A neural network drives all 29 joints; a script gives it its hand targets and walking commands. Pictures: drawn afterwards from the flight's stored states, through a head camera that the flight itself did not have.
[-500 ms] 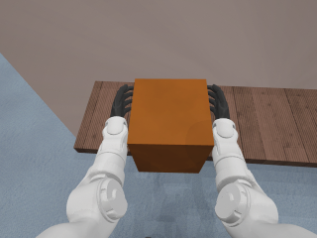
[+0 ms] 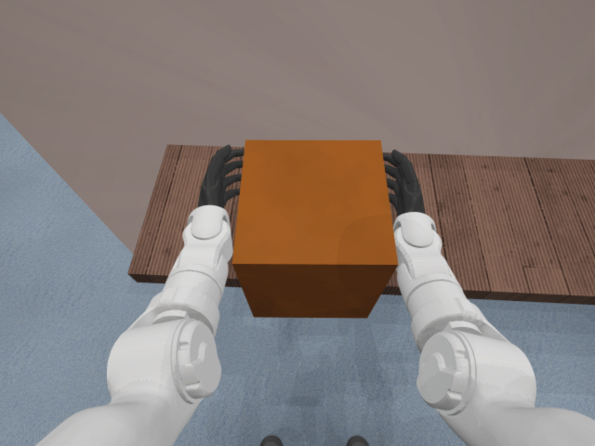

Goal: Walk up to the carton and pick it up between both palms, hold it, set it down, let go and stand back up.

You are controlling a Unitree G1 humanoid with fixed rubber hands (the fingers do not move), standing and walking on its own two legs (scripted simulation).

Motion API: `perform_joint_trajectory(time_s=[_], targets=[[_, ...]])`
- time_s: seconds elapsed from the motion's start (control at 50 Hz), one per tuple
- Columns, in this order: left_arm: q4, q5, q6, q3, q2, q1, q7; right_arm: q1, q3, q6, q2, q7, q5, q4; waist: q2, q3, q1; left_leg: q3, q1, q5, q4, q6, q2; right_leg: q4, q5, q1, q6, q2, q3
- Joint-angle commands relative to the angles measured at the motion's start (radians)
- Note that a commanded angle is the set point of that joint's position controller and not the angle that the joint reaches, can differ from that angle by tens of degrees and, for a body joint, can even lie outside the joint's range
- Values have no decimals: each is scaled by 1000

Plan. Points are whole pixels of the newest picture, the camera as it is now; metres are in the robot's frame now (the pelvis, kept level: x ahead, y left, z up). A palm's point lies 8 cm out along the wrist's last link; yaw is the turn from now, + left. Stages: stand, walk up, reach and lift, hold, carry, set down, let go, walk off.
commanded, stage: set down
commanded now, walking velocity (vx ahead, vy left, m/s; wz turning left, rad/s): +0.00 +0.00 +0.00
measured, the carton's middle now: (311, 236) +0.39 -0.01 +0.00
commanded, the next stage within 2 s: none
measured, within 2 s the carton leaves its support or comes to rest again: neither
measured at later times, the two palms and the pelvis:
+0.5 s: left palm (168, 201) +0.43 +0.19 +0.04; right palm (444, 203) +0.41 -0.19 +0.04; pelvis -0.01 -0.01 +0.00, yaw +0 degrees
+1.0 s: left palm (136, 151) +0.43 +0.20 +0.14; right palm (470, 151) +0.42 -0.19 +0.13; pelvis -0.01 -0.01 +0.01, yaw -1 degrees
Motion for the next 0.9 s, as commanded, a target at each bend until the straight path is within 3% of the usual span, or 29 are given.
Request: perform_joint_trajectory(time_s=[0.0,0.12,0.3,0.44,0.56,0.72,0.88], targets=[[-207,-90,-25,-99,151,-456,34,-434,164,-32,-99,-41,141,-186,29,-768,21,36,402,375,223,-75,-56,190,275,384,-52,70,6],[-162,-220,4,-185,201,-384,9,-408,244,-17,-189,-49,246,-152,38,-715,-7,16,485,484,324,-106,-41,212,281,303,-31,95,-2],[-101,-398,-27,-283,357,-423,-34,-430,352,-15,-280,-18,394,-77,41,-588,-14,2,437,379,364,-117,-34,242,174,235,-8,90,10],[-153,-514,-49,-380,420,-477,-65,-477,414,11,-302,12,481,-193,50,-702,-16,-5,416,344,368,-94,-34,264,165,261,0,66,26],[-242,-516,23,-372,465,-454,-78,-473,416,82,-329,14,481,-292,49,-771,-18,-3,442,339,364,-81,-38,268,174,295,0,63,20],[-319,-470,187,-317,491,-448,-59,-497,404,210,-360,-16,461,-320,31,-620,-2,4,508,310,349,-66,-36,250,114,292,-5,82,5],[-406,-484,341,-315,505,-484,-47,-554,400,341,-391,-38,480,-345,37,-498,9,5,592,299,332,-58,-25,213,66,303,-18,89,6]])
